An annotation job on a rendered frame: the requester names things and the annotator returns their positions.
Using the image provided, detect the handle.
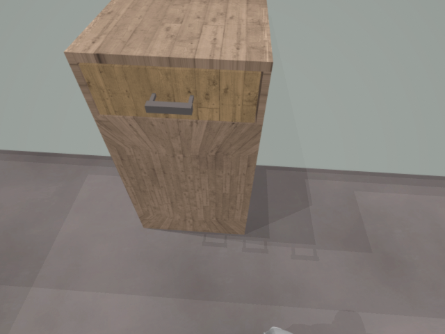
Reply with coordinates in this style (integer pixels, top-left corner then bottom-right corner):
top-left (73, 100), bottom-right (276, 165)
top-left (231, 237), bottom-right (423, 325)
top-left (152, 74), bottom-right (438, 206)
top-left (145, 93), bottom-right (194, 115)

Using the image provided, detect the cabinet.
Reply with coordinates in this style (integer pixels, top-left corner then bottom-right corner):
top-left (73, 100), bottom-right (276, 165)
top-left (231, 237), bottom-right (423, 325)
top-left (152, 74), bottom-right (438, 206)
top-left (64, 0), bottom-right (273, 234)

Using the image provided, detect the drawer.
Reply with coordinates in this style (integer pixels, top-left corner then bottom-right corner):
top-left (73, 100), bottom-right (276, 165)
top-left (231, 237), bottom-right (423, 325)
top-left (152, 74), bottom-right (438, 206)
top-left (79, 63), bottom-right (261, 123)

